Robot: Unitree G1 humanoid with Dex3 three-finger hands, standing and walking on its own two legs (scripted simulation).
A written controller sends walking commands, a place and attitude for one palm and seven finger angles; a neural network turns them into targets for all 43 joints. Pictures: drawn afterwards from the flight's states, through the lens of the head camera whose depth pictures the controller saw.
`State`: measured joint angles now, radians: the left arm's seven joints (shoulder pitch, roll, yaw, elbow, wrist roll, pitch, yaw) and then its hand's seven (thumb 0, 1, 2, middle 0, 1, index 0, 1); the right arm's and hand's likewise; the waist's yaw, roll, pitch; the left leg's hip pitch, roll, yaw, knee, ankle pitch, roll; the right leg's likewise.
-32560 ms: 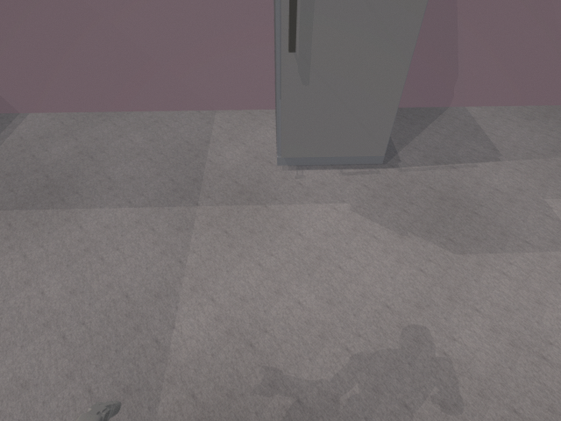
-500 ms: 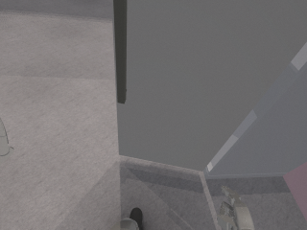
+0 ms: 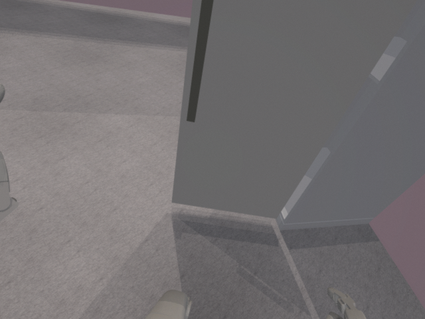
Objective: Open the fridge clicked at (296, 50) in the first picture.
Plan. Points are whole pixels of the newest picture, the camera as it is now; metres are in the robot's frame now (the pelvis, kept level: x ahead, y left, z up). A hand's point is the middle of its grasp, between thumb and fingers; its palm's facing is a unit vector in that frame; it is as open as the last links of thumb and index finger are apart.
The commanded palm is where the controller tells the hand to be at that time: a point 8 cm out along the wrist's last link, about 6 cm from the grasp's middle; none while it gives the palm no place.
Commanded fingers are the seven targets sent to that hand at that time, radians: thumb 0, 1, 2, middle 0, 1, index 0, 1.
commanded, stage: stop stepping back and stand still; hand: left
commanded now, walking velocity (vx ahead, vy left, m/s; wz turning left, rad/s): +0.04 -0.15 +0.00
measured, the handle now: (201, 46) +0.76 +0.17 +0.18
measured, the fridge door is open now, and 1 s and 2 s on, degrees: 76 76 76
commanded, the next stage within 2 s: let the arm hang, fingers relaxed in 1.34 s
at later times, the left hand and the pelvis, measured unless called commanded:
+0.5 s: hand out of the picture +0.03 +0.36 +0.22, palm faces +0.63 -0.61 -0.49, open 7.4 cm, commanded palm -0.01 +0.36 +0.21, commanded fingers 0.00 0.90 0.90 -0.20 -0.30 -0.20 -0.30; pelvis -0.11 +0.05 +0.02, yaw +8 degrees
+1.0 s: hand out of the picture +0.08 +0.35 +0.20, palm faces +0.54 -0.60 -0.59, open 7.4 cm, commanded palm +0.03 +0.36 +0.21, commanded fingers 0.00 0.90 0.90 -0.20 -0.30 -0.20 -0.30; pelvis -0.06 +0.04 +0.03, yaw +8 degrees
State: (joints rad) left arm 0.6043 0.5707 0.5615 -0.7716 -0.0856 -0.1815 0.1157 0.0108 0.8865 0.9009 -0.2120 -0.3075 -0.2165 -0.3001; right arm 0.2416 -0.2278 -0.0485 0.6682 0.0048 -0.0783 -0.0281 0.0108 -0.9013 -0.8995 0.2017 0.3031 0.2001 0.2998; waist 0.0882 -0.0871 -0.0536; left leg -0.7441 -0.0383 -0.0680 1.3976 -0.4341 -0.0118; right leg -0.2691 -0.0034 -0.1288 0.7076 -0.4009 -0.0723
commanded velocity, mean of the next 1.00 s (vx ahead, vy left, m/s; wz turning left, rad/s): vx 0.11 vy -0.11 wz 0.00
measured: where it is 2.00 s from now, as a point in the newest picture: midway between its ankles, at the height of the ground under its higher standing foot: outside the picture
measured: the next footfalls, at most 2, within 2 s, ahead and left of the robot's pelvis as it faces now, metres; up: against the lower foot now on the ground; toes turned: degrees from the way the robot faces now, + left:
left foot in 0.10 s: +0.00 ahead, +0.19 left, +0.00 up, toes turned +3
right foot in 0.40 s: -0.11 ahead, -0.05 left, +0.00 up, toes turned +4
